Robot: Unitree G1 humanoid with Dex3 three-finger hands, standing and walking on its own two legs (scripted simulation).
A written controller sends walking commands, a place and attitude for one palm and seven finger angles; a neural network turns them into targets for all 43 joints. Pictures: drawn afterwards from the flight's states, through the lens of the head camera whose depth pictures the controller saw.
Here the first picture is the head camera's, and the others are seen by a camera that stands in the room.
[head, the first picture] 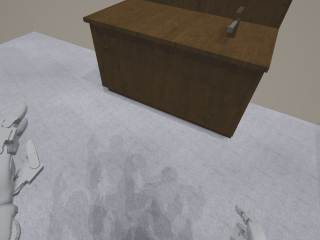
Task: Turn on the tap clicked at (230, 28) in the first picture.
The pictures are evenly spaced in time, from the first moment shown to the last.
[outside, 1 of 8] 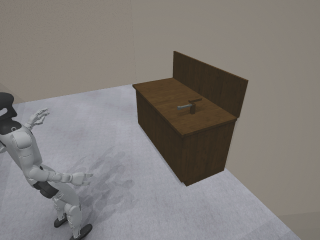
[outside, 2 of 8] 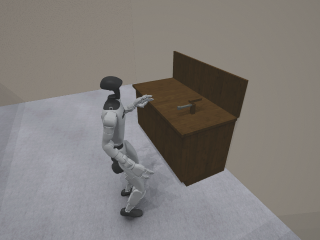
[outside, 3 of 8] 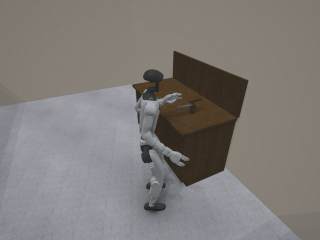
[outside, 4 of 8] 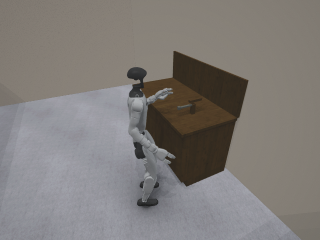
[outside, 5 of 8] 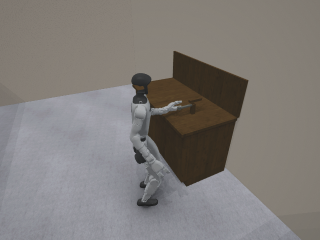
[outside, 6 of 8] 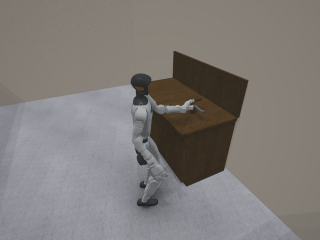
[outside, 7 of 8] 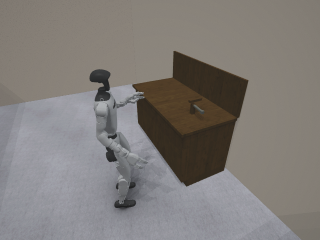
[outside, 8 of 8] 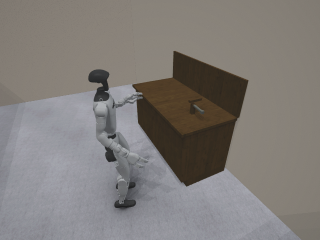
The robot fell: no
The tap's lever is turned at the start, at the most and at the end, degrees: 0 86 86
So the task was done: yes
